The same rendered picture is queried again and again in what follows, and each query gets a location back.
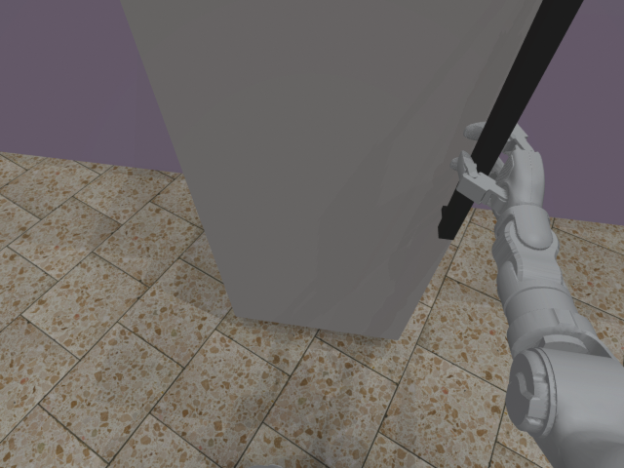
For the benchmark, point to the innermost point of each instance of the robot right upper arm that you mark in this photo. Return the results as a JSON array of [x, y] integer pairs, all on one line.
[[571, 404]]

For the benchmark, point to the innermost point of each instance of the right robot forearm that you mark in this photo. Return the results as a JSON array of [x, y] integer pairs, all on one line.
[[535, 299]]

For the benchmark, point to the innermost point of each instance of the fridge door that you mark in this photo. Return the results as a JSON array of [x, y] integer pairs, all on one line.
[[315, 137]]

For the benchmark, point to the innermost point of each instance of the handle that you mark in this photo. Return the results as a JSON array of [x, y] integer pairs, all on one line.
[[546, 33]]

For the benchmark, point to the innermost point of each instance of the right robot hand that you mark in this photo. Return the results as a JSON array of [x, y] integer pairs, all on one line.
[[522, 177]]

